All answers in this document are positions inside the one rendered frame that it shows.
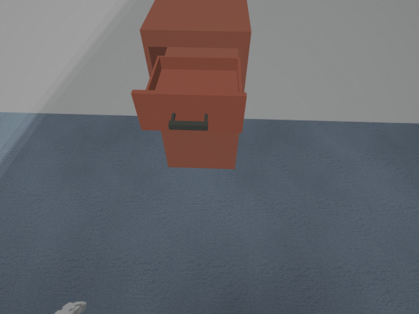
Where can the drawer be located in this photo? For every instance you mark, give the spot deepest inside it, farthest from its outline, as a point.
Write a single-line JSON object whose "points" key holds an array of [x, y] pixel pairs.
{"points": [[190, 87]]}

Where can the handle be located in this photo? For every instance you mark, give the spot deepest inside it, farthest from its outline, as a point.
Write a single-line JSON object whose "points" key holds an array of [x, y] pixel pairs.
{"points": [[188, 125]]}

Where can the cabinet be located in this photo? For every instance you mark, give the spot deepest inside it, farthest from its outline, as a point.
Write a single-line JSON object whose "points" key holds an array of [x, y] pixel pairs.
{"points": [[208, 28]]}

